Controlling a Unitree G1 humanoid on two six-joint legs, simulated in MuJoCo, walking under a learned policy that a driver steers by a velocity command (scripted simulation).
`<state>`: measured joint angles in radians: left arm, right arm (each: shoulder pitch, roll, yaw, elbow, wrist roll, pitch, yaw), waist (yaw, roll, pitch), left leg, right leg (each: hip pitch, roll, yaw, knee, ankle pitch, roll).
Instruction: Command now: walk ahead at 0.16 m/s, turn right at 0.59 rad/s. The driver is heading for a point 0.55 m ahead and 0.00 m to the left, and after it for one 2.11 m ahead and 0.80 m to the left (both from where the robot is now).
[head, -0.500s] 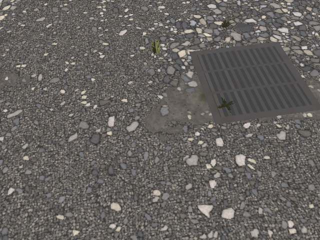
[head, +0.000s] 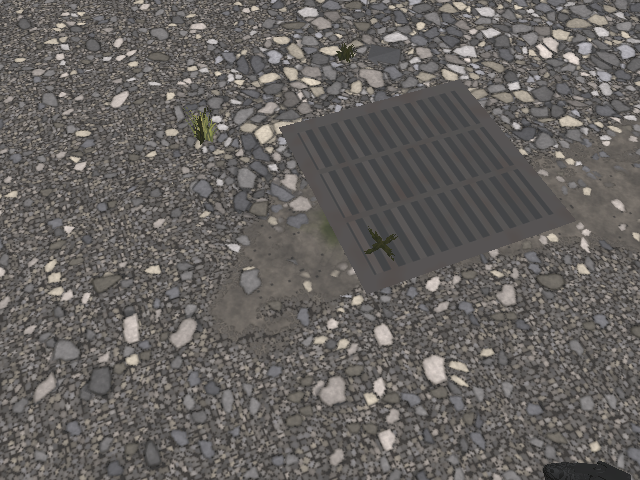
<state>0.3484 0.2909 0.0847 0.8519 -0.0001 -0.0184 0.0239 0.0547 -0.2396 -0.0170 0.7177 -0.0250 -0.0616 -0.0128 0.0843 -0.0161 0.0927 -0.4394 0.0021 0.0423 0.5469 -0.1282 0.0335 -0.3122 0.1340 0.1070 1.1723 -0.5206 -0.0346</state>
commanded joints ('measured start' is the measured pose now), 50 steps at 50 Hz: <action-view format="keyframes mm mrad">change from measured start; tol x16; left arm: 1 65 76 20 -52 25 35 -23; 22 -224 61 -51 -162 36 22 -17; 50 -96 14 -52 154 8 11 2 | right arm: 1 117 -80 -19 -34 6 9 -16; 50 249 -65 -13 250 13 56 -15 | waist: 1 -55 128 -188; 15 -72 172 -162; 19 -81 -249 -81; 35 -65 88 -83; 50 -88 20 -37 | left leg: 1 323 290 -212 -187 610 159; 14 145 280 -71 -251 32 169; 17 49 231 -30 -126 -50 54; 19 -19 31 26 163 -451 -46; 24 76 25 -30 269 -270 -44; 30 171 4 -24 -9 -258 -51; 34 353 134 -148 -179 122 -12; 50 233 97 -139 -263 -124 11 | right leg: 1 -198 -101 -24 97 55 50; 7 -148 -114 -67 -24 136 51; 16 167 -97 -152 -670 227 -7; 18 276 -416 262 -955 315 -55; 19 33 -518 347 -983 397 -172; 26 163 -320 51 -867 756 -144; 35 127 -177 11 -835 390 -30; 50 135 -197 22 -867 366 -10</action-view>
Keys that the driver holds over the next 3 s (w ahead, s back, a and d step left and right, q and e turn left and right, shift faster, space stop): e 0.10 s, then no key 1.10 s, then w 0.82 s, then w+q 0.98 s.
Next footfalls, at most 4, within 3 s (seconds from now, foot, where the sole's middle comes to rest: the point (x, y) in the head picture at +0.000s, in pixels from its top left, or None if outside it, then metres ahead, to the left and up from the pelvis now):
0.34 right None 0.07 -0.12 -0.76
0.66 left None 0.06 0.10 -0.76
1.94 left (351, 470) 0.44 -0.01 -0.76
2.48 right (445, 339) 0.74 -0.20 -0.76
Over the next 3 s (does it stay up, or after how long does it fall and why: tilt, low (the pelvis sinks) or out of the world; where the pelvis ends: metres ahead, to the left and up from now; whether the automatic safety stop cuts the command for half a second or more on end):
stays up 0.83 -0.05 0.00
